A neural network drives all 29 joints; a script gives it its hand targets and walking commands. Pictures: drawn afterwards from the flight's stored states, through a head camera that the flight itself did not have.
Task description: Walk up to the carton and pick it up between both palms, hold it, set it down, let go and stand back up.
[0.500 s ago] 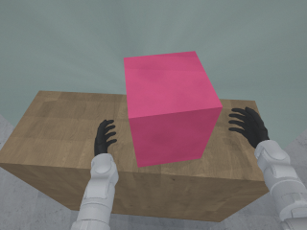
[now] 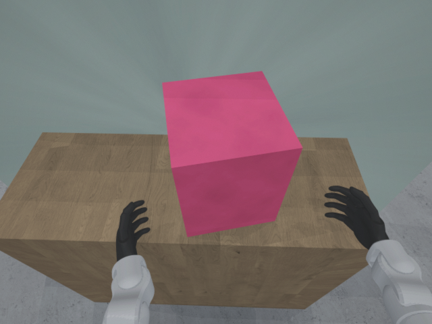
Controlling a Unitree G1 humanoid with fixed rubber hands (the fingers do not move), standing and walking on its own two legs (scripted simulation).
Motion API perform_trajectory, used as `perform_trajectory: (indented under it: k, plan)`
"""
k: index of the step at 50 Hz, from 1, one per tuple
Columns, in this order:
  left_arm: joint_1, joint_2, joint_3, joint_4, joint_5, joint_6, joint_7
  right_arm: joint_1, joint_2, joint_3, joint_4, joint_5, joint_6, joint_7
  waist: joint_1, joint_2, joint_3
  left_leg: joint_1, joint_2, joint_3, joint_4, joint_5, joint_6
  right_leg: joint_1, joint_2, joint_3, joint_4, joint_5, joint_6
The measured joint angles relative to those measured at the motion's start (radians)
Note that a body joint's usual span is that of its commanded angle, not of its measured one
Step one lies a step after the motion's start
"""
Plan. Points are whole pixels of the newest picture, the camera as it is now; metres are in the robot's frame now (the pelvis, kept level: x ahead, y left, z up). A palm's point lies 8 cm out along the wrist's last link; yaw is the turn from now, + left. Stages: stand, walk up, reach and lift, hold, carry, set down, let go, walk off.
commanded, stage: set down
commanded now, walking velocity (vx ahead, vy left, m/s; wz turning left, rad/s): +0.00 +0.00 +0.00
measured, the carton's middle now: (223, 157) +0.43 +0.02 +0.05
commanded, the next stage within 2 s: none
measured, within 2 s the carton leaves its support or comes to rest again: neither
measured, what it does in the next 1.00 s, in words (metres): stands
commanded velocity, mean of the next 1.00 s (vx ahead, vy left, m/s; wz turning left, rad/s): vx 0.00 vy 0.00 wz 0.00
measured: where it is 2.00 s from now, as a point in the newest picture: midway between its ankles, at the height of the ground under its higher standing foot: outside the picture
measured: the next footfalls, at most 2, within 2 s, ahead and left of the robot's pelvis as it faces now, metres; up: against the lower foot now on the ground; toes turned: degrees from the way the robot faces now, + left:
none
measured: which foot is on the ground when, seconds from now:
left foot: down 0.00-1.00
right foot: down 0.00-1.00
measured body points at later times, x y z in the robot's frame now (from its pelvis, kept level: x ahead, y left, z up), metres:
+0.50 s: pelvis +0.00 -0.01 +0.00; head +0.02 +0.00 +0.45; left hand +0.22 +0.19 +0.01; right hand +0.24 -0.25 +0.02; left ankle +0.01 +0.14 -0.74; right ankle +0.03 -0.08 -0.74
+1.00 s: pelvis +0.00 -0.01 +0.00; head +0.05 +0.00 +0.45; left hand +0.22 +0.20 +0.00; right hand +0.23 -0.23 +0.00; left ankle +0.01 +0.14 -0.74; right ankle +0.03 -0.08 -0.74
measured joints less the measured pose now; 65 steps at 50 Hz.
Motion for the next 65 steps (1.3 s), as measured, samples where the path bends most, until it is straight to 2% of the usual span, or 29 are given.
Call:
perform_trajectory:
  k: [8,18,29,38,57,65]
  plan:
    - [0.054,-0.001,-0.026,-0.062,0.000,0.001,0.000,0.071,-0.003,0.000,-0.077,0.009,0.000,0.011,-0.015,0.000,-0.008,0.006,0.000,0.000,0.000,0.000,0.000,0.000,0.000,0.000,0.012,-0.006,-0.003]
    - [0.133,-0.001,-0.029,-0.135,-0.002,0.013,0.000,0.181,-0.014,0.000,-0.200,0.021,0.023,0.011,-0.015,0.000,0.004,0.014,0.000,0.001,0.000,0.000,0.000,0.000,-0.001,0.000,0.028,-0.014,-0.007]
    - [0.204,0.032,-0.034,-0.181,-0.021,0.014,-0.011,0.262,-0.014,0.000,-0.301,0.000,0.050,-0.007,-0.018,0.000,0.016,0.016,0.000,0.001,0.000,0.000,0.000,0.000,-0.001,0.000,0.034,-0.018,-0.008]
    - [0.214,0.066,-0.037,-0.181,-0.037,0.014,-0.035,0.284,0.012,0.000,-0.305,-0.032,0.066,-0.023,-0.022,-0.001,0.039,0.016,0.000,0.001,0.000,0.000,-0.001,0.000,-0.001,0.000,0.034,-0.018,-0.008]
    - [0.214,0.127,-0.037,-0.181,-0.039,0.012,-0.101,0.293,0.084,0.000,-0.305,-0.110,0.039,-0.076,-0.009,-0.007,0.081,0.016,-0.001,0.003,0.000,-0.003,-0.004,0.000,-0.003,0.001,0.034,-0.021,-0.008]
    - [0.214,0.159,-0.037,-0.138,-0.039,0.009,-0.127,0.295,0.120,0.000,-0.255,-0.148,0.022,-0.098,-0.007,-0.011,0.089,0.016,-0.003,0.003,0.000,-0.005,-0.004,0.000,-0.005,0.002,0.034,-0.023,-0.008]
